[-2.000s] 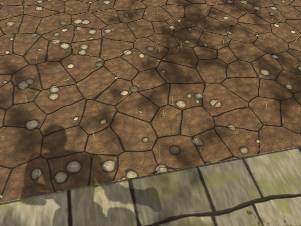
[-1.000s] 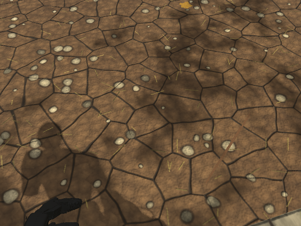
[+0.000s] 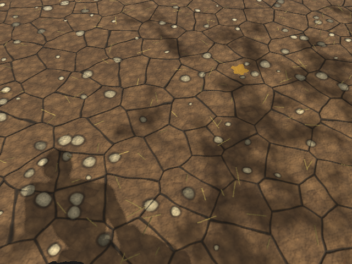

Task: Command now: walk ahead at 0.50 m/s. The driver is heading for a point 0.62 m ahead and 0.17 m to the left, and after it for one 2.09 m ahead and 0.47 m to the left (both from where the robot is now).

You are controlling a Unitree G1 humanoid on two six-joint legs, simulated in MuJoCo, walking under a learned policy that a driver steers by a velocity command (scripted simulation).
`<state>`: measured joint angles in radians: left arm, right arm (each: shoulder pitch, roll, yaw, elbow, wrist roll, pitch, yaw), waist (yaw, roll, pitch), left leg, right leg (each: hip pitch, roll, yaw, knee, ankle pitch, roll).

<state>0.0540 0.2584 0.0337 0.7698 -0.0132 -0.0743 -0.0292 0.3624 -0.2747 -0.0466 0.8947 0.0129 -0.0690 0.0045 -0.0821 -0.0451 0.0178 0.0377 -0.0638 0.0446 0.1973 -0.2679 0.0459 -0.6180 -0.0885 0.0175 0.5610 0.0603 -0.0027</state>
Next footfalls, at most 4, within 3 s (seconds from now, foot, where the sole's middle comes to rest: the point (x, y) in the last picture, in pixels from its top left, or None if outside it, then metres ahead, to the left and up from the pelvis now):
0.10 right None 0.24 -0.13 -0.78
0.58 left None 0.39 0.09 -0.78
1.02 right None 0.43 -0.13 -0.78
1.48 left None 0.27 0.08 -0.78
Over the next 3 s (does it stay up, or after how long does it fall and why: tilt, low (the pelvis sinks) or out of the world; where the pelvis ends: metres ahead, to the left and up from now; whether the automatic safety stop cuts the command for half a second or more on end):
stays up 0.98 0.40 -0.03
